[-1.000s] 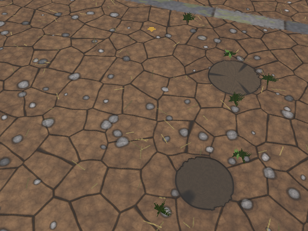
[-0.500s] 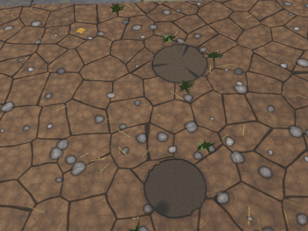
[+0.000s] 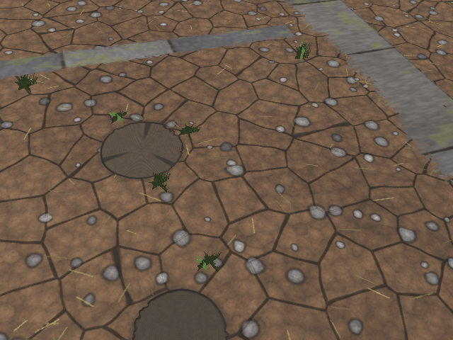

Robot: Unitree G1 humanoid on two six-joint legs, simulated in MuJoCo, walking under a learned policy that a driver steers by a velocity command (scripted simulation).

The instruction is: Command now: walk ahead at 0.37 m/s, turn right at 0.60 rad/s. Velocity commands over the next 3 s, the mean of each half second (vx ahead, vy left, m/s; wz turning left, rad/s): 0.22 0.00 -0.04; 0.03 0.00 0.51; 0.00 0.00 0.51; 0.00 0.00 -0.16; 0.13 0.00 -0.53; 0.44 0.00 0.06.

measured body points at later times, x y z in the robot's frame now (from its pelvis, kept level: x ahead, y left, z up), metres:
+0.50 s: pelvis +0.13 -0.06 -0.01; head +0.16 -0.08 +0.44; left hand +0.25 +0.18 -0.12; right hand +0.16 -0.32 -0.16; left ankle +0.12 +0.07 -0.67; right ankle +0.16 -0.15 -0.75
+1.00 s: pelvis +0.14 -0.03 -0.01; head +0.17 +0.01 +0.44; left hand +0.16 +0.26 -0.14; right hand +0.34 -0.26 -0.11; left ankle +0.15 +0.05 -0.75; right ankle +0.19 -0.17 -0.69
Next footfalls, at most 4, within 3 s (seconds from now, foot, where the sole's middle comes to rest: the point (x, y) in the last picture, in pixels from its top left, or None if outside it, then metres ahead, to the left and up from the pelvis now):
0.26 right None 0.20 -0.15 -0.79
0.74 left None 0.19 0.06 -0.79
1.22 right None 0.24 -0.12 -0.79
1.62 left None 0.11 0.04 -0.79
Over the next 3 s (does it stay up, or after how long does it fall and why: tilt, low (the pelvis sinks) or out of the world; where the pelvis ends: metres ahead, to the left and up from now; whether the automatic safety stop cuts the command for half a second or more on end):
stays up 0.39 0.01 0.00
